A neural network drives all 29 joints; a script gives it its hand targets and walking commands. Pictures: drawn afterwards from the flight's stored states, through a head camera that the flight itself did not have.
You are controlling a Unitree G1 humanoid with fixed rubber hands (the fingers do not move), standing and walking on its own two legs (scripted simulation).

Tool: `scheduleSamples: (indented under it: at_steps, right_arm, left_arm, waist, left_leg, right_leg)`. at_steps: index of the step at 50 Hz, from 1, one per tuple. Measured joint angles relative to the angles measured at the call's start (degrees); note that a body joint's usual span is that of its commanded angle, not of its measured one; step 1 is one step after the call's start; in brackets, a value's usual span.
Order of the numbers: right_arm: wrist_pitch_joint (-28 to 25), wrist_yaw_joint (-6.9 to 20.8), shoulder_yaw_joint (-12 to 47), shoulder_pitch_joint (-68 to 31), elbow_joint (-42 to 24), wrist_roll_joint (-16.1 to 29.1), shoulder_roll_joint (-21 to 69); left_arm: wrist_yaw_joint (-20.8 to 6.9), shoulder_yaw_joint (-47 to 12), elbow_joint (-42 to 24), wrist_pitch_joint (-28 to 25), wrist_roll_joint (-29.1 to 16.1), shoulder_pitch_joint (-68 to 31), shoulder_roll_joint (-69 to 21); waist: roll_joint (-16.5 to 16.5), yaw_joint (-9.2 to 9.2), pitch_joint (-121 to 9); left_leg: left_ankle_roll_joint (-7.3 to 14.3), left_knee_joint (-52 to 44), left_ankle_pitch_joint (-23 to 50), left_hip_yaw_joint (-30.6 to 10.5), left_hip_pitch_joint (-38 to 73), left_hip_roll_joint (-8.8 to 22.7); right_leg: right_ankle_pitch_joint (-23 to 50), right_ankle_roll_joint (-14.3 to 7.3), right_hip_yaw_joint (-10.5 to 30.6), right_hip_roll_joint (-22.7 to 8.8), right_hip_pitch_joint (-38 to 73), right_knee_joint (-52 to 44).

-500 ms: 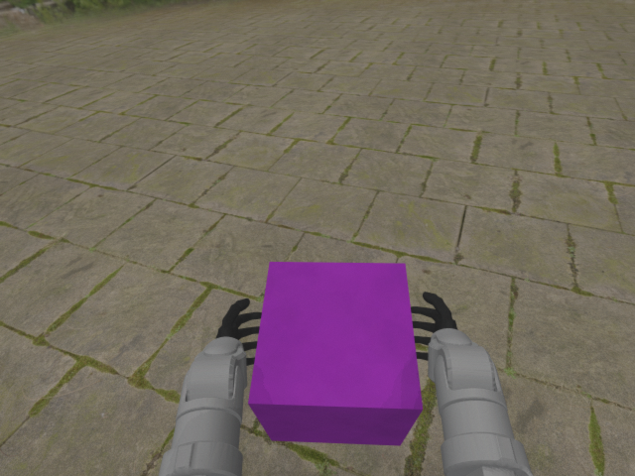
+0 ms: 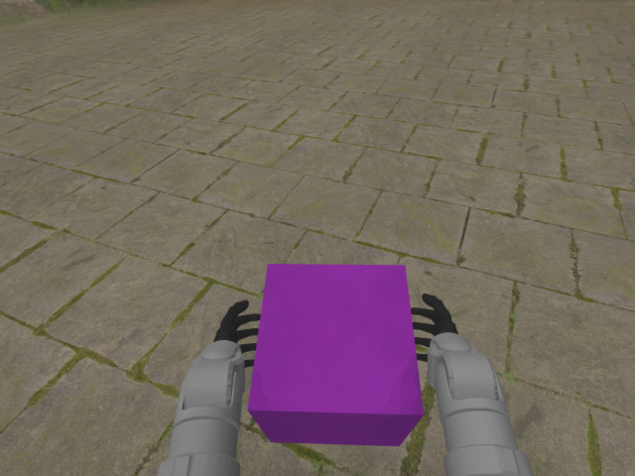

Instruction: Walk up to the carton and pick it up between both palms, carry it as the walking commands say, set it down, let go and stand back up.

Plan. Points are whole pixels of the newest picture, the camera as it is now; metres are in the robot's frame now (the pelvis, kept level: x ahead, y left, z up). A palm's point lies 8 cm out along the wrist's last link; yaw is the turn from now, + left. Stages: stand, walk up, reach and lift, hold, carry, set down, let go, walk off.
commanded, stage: reach and lift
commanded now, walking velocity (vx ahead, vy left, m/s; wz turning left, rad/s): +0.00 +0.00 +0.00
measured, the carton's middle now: (335, 357) +0.32 +0.00 -0.03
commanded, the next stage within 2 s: hold in 0.52 s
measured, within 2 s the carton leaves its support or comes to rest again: neither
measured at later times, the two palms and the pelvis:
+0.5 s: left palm (224, 357) +0.27 +0.15 +0.04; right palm (448, 351) +0.28 -0.14 +0.05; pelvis -0.01 +0.00 +0.00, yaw +0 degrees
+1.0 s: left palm (227, 365) +0.27 +0.14 +0.04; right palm (453, 360) +0.27 -0.15 +0.04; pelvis -0.01 +0.00 +0.00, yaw +0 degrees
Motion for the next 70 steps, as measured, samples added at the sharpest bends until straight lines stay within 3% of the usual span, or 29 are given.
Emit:
scheduleSamples:
  at_steps: [2, 10, 25, 31, 45, 50, 54, 59, 61, 66, 70]
  right_arm:
    - [-0.2, -0.9, -0.1, -0.6, 0.3, -0.3, 0.2]
    - [-0.5, 2.3, -1.6, -0.7, 1.2, -1.2, 0.2]
    - [0.2, 2.9, 0.7, 1.8, -2.8, -0.5, -0.5]
    - [0.8, 4.1, -0.4, 1.1, -1.2, -1.5, -0.3]
    - [0.5, 2.5, 1.5, 2.3, -2.3, -0.3, -0.6]
    - [0.6, 3.2, 0.0, 1.2, -1.2, -0.9, -0.3]
    - [0.5, 1.9, -0.3, 0.2, -0.5, -0.9, 0.0]
    - [-0.1, -3.9, -0.3, -1.3, 1.7, -0.2, 0.4]
    - [0.0, -4.9, 0.2, -1.2, 1.8, 0.1, 0.4]
    - [-0.3, -0.7, -1.0, -0.3, 2.8, -0.6, 0.1]
    - [0.0, 3.2, 0.5, 2.4, 0.1, -0.3, -0.6]
  left_arm:
    - [0.2, -0.5, -0.6, 0.2, -0.4, 0.2, 0.1]
    - [0.1, 0.0, 0.0, 0.6, -0.1, 0.3, 0.1]
    - [0.6, -2.9, -3.6, 1.7, -0.9, 2.3, 0.6]
    - [0.3, -1.9, -2.2, 2.5, -0.5, 1.6, 0.4]
    - [1.3, -3.4, -4.6, 2.8, -2.1, 3.6, 0.8]
    - [0.4, -2.0, -2.3, 2.2, -1.0, 2.1, 0.5]
    - [0.1, 0.0, -0.3, 1.5, -0.7, 0.2, 0.1]
    - [-0.3, 0.3, 1.1, 0.8, -0.1, -0.9, -0.3]
    - [0.2, -0.9, 0.7, 0.8, -0.5, -0.1, 0.0]
    - [0.3, -2.1, 0.0, 2.0, -0.4, 1.5, 0.4]
    - [0.9, -2.9, -1.9, 2.3, -0.6, 3.0, 0.7]
  waist:
    - [0.2, -0.05, 0.1]
    - [-0.2, -0.2, -0.3]
    - [-0.1, -0.46, -0.3]
    - [-0.2, -1.19, 0.0]
    - [-0.2, -0.51, 0.2]
    - [0.4, -1.44, 0.0]
    - [0.1, -1.61, 0.7]
    - [-0.8, -0.26, 0.5]
    - [-1.0, -0.08, 0.0]
    - [-0.4, -0.66, -1.7]
    - [0.2, -1.02, -1.6]
  left_leg:
    - [0.0, 0.0, 0.1, 0.1, -0.1, -0.1]
    - [0.1, 0.2, 0.1, -0.1, 0.0, -0.3]
    - [0.3, 0.3, 0.3, 0.2, 0.3, -0.5]
    - [0.4, 0.8, 0.0, 0.1, 0.9, -0.6]
    - [0.0, 1.3, 0.2, -0.2, -0.1, -0.5]
    - [0.1, 1.4, 0.2, -0.3, 0.3, -0.5]
    - [0.2, 2.6, -0.3, 0.1, -0.5, -0.6]
    - [0.0, 3.2, -0.8, 0.4, -1.3, -0.2]
    - [-0.1, 2.7, -0.7, 0.3, -1.1, -0.2]
    - [0.0, 1.4, -0.5, -0.4, -0.3, -0.1]
    - [0.1, 0.5, -0.4, -0.6, 0.7, -0.2]
  right_leg:
    - [0.1, 0.1, 0.1, -0.1, -0.2, 0.1]
    - [0.0, 0.2, 0.0, -0.3, 0.0, 0.2]
    - [0.1, 0.3, 0.3, -0.5, 0.2, 0.4]
    - [-0.2, 0.3, 0.2, -0.5, 0.8, 1.1]
    - [-0.1, 0.1, 0.0, -0.3, -0.1, 1.6]
    - [0.1, 0.1, -0.2, -0.3, 0.5, 1.2]
    - [-0.4, 0.2, 0.1, -0.3, -0.5, 2.7]
    - [-0.7, 0.0, 0.5, 0.2, -1.5, 3.4]
    - [-0.7, 0.0, 0.4, 0.1, -1.3, 2.9]
    - [-0.4, -0.1, -0.3, 0.0, 0.1, 0.9]
    - [-0.5, 0.0, -0.4, -0.2, 1.1, 0.2]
